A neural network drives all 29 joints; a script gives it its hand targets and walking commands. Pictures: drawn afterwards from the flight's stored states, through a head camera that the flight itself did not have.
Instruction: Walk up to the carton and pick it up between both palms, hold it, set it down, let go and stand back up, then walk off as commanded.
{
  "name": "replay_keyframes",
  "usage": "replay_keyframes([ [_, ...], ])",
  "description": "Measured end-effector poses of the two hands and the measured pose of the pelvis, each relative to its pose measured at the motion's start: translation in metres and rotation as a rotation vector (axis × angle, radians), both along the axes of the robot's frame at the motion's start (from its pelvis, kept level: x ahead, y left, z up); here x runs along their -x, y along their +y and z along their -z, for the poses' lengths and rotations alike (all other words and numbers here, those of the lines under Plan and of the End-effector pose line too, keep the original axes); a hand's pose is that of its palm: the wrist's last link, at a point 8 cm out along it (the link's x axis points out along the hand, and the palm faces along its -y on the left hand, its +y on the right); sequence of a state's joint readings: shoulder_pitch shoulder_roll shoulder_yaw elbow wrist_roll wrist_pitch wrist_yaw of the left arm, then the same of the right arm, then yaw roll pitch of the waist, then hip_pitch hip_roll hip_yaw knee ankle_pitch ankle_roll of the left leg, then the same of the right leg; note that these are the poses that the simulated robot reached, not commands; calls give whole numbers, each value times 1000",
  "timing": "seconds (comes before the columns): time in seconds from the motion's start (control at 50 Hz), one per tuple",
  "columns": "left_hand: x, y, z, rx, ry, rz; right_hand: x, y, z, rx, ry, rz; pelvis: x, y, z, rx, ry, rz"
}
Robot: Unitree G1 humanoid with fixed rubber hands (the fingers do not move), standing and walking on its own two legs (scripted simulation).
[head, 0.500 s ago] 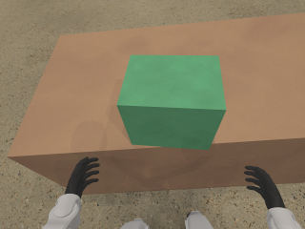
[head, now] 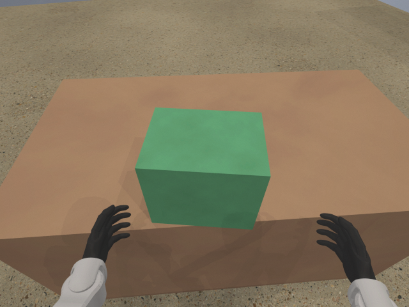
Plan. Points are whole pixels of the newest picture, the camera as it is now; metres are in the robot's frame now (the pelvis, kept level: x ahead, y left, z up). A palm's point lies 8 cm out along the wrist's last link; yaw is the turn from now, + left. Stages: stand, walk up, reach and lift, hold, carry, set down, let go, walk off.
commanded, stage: reach and lift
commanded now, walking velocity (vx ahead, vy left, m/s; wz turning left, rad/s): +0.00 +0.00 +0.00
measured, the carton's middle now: (204, 169) +0.45 +0.00 +0.00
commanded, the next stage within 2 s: none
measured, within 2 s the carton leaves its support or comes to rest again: neither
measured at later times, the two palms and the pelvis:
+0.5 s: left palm (95, 229) +0.27 +0.20 +0.06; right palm (346, 240) +0.24 -0.24 +0.06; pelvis +0.00 +0.00 +0.00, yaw +1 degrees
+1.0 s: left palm (89, 189) +0.34 +0.22 +0.09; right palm (330, 191) +0.32 -0.23 +0.09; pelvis +0.01 +0.01 +0.00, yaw +2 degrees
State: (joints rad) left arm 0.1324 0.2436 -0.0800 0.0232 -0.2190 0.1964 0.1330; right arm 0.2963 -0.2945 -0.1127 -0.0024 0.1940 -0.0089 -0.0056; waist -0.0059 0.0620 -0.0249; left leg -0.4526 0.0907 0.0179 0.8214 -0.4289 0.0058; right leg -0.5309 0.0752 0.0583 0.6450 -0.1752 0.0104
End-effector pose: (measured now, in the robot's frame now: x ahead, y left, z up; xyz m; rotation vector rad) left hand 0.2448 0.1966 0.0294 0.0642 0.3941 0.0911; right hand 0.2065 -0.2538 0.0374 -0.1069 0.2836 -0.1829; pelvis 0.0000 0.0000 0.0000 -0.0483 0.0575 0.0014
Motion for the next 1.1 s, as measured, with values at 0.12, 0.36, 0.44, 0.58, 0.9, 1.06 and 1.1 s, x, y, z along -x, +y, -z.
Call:
replay_keyframes([
  [0.12,1,-5,-1,-3,37,3,-5,0,-9,-22,10,-5,0,-7,-1,-10,1,-1],
  [0.36,-11,-2,-17,2,28,0,-14,4,-16,-33,49,-24,0,-6,-3,-20,3,-12],
  [0.44,-20,1,-25,5,12,1,-24,7,-18,-30,55,-33,1,-3,-3,-22,3,-17],
  [0.58,-35,5,-38,3,0,3,-53,12,-25,-34,42,-45,1,0,-3,-25,4,-23],
  [0.9,-78,17,-53,-11,17,21,-105,17,-45,-1,53,-64,-6,7,-4,-22,16,-28],
  [1.06,-98,25,-65,-15,-7,22,-126,21,-52,9,59,-62,-12,13,-4,-19,25,-32],
  [1.1,-103,26,-69,-18,-12,23,-132,23,-53,8,58,-62,-13,14,-4,-19,26,-32],
])
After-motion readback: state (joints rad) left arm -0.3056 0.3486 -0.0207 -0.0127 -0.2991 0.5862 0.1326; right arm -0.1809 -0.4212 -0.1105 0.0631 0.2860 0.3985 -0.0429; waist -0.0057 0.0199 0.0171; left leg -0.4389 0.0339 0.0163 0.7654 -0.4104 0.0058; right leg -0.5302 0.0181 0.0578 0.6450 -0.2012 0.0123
